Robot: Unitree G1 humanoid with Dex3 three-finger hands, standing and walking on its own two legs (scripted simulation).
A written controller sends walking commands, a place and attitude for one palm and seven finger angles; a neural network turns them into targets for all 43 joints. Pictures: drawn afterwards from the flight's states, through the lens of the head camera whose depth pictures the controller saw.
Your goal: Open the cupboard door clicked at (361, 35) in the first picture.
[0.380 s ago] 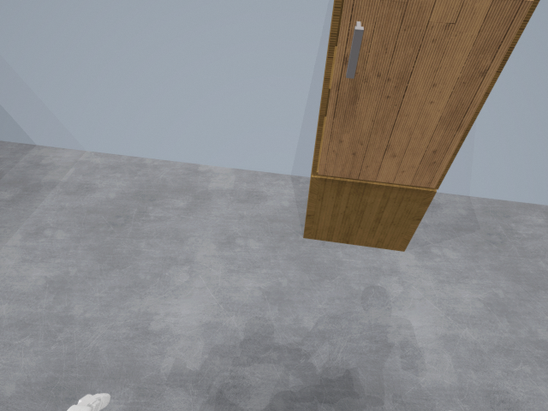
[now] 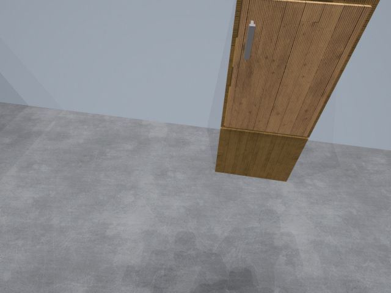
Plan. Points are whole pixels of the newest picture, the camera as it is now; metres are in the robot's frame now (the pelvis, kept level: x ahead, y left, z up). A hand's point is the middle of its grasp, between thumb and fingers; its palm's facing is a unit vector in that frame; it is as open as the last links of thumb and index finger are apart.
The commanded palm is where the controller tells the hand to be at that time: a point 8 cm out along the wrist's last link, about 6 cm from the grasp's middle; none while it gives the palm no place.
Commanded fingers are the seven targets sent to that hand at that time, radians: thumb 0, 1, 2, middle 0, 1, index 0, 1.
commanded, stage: stand and wait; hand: left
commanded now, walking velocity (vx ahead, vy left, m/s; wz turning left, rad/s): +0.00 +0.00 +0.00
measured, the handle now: (249, 40) +0.94 -0.14 +0.12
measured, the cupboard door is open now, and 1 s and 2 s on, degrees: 0 0 0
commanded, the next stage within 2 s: look at it before walking up in 0.48 s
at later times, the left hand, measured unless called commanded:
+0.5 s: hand out of the picture +0.06 +0.23 -0.15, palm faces -0.04 -0.94 -0.34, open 7.3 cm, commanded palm none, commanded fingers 0.00 0.90 0.90 -0.20 -0.30 -0.20 -0.30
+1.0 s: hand out of the picture +0.08 +0.23 -0.15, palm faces -0.04 -0.94 -0.34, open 7.3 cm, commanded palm none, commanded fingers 0.00 0.90 0.90 -0.20 -0.30 -0.20 -0.30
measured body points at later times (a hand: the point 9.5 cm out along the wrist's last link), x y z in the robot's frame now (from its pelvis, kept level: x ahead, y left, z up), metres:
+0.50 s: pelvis -0.01 -0.01 +0.00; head -0.02 -0.02 +0.45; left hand +0.06 +0.28 -0.13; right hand +0.05 -0.31 -0.14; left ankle +0.00 +0.11 -0.74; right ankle +0.00 -0.14 -0.74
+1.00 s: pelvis +0.00 -0.01 +0.00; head +0.00 -0.02 +0.45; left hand +0.08 +0.28 -0.13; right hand +0.08 -0.31 -0.13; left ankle +0.00 +0.11 -0.74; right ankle +0.00 -0.14 -0.74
